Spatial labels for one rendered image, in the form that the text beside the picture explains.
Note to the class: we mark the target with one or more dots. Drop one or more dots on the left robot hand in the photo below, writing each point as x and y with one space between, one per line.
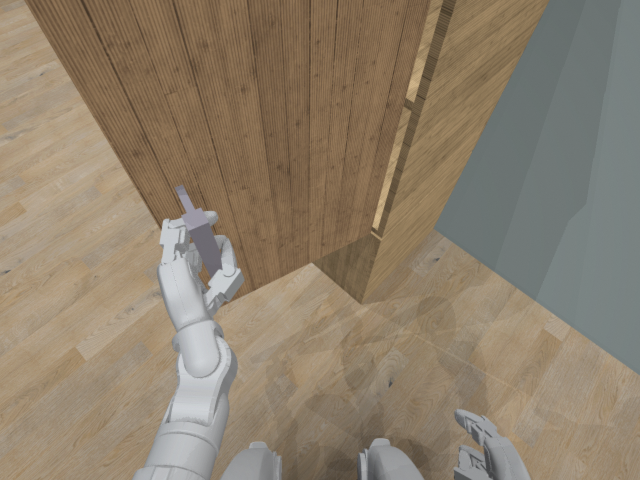
178 278

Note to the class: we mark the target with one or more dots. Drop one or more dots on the robot right thigh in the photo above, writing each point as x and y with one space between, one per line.
386 463

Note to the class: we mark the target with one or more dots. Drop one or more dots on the cupboard door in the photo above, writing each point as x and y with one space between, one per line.
279 115

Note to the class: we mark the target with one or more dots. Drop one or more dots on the handle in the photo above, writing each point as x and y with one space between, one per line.
201 233

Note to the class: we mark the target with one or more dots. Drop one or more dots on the robot left forearm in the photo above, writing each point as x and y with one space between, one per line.
190 434

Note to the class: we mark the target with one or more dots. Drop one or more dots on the right robot hand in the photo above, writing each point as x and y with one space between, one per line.
500 460

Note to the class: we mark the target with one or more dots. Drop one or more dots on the robot right shin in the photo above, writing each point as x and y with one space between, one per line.
380 442

